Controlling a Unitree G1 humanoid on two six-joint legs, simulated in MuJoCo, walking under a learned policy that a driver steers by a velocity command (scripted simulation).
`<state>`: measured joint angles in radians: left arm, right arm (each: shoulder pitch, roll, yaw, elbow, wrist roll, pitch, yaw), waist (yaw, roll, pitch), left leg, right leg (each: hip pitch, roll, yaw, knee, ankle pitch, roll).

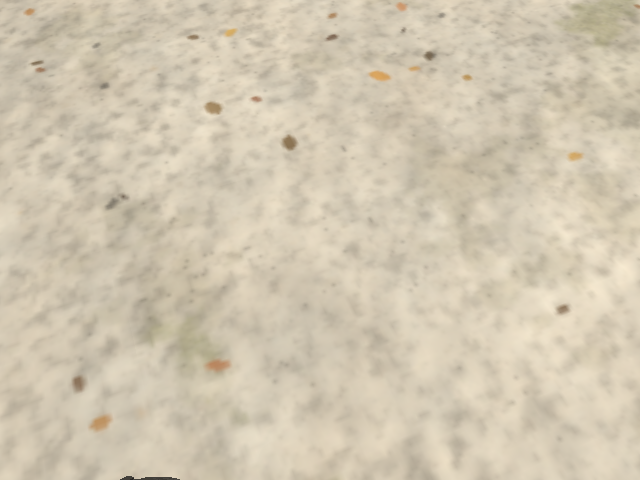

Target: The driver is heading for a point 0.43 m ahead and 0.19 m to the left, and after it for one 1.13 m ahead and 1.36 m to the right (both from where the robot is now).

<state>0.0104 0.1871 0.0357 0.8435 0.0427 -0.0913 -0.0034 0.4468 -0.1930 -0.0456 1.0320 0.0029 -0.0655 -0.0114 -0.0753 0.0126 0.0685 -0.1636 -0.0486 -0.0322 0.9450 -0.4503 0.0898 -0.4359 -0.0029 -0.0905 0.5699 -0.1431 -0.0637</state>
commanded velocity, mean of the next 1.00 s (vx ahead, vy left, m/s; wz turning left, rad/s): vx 0.50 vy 0.00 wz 0.19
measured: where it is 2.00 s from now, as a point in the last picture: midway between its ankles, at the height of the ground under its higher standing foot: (263, 243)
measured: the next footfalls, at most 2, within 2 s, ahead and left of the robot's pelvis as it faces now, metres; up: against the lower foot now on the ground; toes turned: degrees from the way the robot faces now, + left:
left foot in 0.46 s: +0.36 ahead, +0.15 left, +0.00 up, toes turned +22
right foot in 1.04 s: +0.67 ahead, +0.10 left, +0.00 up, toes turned +3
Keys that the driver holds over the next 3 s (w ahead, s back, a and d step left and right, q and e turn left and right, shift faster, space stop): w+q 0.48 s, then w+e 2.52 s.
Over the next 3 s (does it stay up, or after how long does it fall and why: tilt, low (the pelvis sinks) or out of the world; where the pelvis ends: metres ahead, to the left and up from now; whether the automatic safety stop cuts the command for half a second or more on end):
stays up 1.45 -0.23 0.01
